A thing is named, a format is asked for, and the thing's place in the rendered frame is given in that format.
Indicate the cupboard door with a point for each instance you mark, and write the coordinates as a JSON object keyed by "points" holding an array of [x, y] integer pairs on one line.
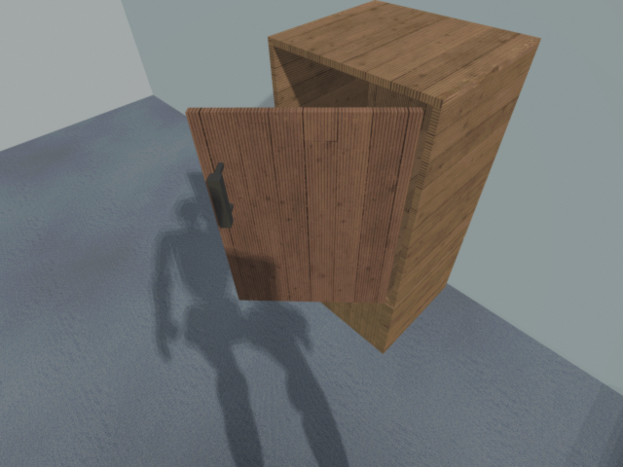
{"points": [[318, 196]]}

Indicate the handle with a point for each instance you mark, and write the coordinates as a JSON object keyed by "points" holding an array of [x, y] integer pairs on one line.
{"points": [[219, 197]]}

